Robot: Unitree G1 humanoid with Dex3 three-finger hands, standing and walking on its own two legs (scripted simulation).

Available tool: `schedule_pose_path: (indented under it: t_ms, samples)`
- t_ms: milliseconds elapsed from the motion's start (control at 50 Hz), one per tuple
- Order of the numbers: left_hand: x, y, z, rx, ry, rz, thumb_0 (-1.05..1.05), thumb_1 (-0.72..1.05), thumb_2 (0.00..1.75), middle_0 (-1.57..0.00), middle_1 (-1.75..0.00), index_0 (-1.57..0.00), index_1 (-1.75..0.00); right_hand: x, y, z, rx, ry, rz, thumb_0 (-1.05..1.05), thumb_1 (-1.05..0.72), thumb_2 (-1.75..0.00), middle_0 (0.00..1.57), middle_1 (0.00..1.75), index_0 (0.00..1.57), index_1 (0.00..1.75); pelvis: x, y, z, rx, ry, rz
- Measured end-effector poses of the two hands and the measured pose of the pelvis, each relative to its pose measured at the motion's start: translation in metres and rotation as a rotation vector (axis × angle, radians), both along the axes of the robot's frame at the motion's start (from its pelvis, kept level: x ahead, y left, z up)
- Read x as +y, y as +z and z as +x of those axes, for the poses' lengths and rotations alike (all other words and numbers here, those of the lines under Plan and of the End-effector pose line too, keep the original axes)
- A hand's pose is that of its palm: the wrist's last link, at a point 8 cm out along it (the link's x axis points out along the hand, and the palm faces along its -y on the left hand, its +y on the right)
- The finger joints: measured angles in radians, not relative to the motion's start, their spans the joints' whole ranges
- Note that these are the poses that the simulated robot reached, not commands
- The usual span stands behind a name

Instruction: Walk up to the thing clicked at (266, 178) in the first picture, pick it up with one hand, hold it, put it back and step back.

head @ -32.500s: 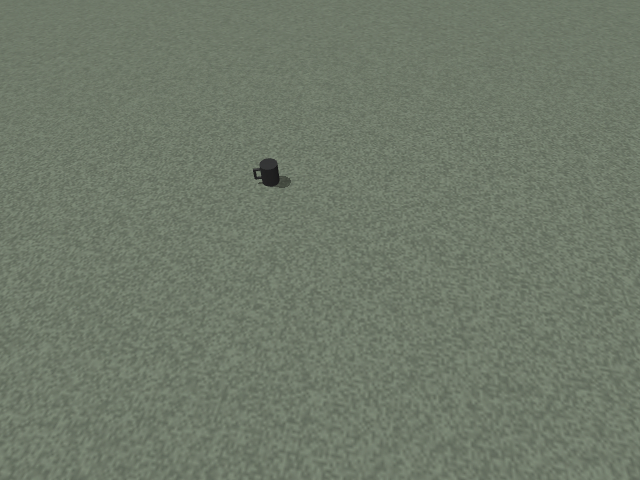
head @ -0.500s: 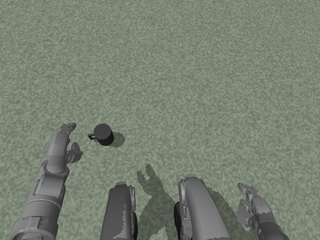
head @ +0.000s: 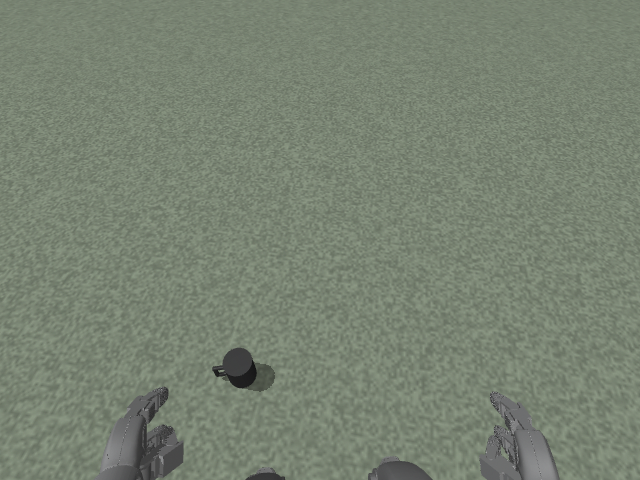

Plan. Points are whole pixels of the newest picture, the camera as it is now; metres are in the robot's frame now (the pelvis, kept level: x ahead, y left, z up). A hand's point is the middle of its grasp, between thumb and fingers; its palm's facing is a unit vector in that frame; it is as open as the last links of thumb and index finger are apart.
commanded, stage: home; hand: left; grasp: from above
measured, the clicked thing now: (234, 369) +0.52 +0.23 -0.65
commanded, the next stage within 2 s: none
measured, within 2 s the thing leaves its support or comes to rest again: neither
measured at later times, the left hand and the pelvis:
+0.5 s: hand (166, 465) +0.18 +0.19 -0.04, palm faces +0.06 -0.98 -0.20, open 7.4 cm; pelvis +0.02 +0.00 +0.01, yaw +1 degrees
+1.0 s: hand (167, 460) +0.18 +0.18 -0.04, palm faces +0.05 -0.98 -0.21, open 7.4 cm; pelvis +0.02 +0.00 +0.01, yaw +0 degrees
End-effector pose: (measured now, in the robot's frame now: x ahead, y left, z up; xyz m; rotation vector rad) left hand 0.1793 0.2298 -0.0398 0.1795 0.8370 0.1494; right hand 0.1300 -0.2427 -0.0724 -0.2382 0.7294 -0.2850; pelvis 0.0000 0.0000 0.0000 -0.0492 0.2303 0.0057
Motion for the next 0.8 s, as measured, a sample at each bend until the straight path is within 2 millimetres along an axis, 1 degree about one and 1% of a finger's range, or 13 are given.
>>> schedule_pose_path:
  t_ms: [80, 160, 240, 320, 420, 580, 700, 800]
  samples:
    - [0.001, 0.019, -0.016, -0.009, 0.006, 0.0, 0.01, 0.9, 0.9, -0.2, -0.3, -0.2, -0.29, 0.004, 0.014, 0.016, -0.06, 0.014, -0.002, 0.01, -0.91, -0.9, 0.2, 0.3, 0.2, 0.3, 0.001, 0.008, 0.008, -0.023, 0.004, 0.0]
    - [0.003, 0.03, -0.026, -0.011, 0.012, 0.0, 0.01, 0.9, 0.9, -0.2, -0.3, -0.2, -0.29, 0.008, 0.022, 0.032, -0.112, 0.036, -0.001, 0.01, -0.91, -0.9, 0.2, 0.3, 0.2, 0.3, 0.002, 0.011, 0.012, -0.039, 0.008, 0.002]
    - [0.004, 0.032, -0.03, -0.008, 0.016, -0.001, 0.01, 0.9, 0.9, -0.2, -0.3, -0.2, -0.29, 0.013, 0.028, 0.044, -0.15, 0.063, -0.003, 0.02, -0.91, -0.9, 0.2, 0.3, 0.2, 0.3, 0.002, 0.012, 0.014, -0.049, 0.013, 0.003]
    - [0.005, 0.029, -0.029, -0.007, 0.017, -0.008, 0.01, 0.9, 0.9, -0.2, -0.3, -0.2, -0.29, 0.015, 0.03, 0.051, -0.163, 0.085, -0.012, 0.02, -0.91, -0.9, 0.2, 0.3, 0.2, 0.3, 0.002, 0.011, 0.015, -0.052, 0.017, 0.004]
    - [0.004, 0.027, -0.024, -0.012, 0.008, -0.016, 0.01, 0.9, 0.9, -0.2, -0.3, -0.2, -0.29, 0.014, 0.029, 0.049, -0.15, 0.091, -0.022, 0.02, -0.91, -0.9, 0.2, 0.3, 0.21, 0.3, 0.003, 0.011, 0.016, -0.053, 0.015, 0.002]
    - [0.006, 0.029, -0.017, -0.017, -0.008, -0.007, 0.01, 0.9, 0.9, -0.2, -0.3, -0.2, -0.3, 0.011, 0.023, 0.038, -0.109, 0.065, -0.022, 0.02, -0.91, -0.9, 0.2, 0.3, 0.21, 0.3, 0.006, 0.011, 0.019, -0.051, 0.01, 0.0]
    - [0.007, 0.029, -0.015, -0.01, -0.011, -0.007, 0.01, 0.91, 0.9, -0.2, -0.3, -0.2, -0.3, 0.012, 0.019, 0.031, -0.089, 0.052, -0.016, 0.02, -0.91, -0.9, 0.2, 0.3, 0.2, 0.3, 0.007, 0.011, 0.02, -0.048, 0.006, 0.001]
    - [0.006, 0.029, -0.014, -0.012, -0.01, -0.008, 0.01, 0.91, 0.9, -0.2, -0.3, -0.2, -0.3, 0.012, 0.018, 0.03, -0.084, 0.051, -0.013, 0.02, -0.91, -0.9, 0.2, 0.3, 0.2, 0.3, 0.006, 0.011, 0.02, -0.046, 0.004, 0.001]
